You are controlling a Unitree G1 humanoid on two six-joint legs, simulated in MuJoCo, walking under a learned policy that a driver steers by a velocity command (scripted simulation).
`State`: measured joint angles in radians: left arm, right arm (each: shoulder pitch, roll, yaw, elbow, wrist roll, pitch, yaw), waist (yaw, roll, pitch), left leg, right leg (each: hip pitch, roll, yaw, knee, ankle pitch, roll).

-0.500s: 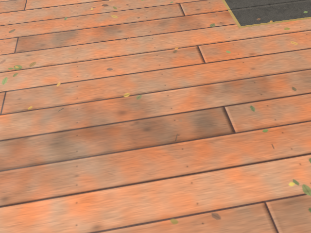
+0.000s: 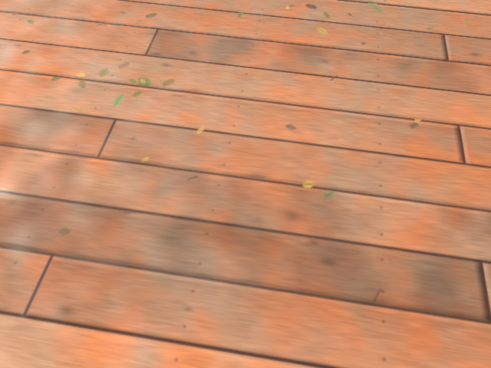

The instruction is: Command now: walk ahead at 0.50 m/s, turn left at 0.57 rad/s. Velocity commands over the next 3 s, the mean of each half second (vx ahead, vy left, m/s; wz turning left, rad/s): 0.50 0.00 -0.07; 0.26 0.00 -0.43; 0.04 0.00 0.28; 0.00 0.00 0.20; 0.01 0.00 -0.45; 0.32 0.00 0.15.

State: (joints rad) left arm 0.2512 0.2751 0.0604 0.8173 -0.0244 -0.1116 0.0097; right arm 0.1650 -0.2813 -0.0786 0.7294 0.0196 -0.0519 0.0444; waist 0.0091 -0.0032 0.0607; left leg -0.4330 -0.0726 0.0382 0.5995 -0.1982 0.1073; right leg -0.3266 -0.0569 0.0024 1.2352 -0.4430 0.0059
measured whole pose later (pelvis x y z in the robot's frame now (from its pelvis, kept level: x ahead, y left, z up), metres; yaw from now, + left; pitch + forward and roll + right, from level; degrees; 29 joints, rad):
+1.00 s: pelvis +0.52 -0.05 +0.00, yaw -21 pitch +2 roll +0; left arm 0.23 0.30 0.05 0.70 -0.01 0.02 0.03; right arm 0.11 -0.24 -0.03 0.68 -0.03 -0.06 0.00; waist 0.01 -0.03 0.02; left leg -0.45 -0.04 -0.02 0.52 -0.11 0.03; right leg -0.39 0.11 0.14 1.06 -0.58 0.03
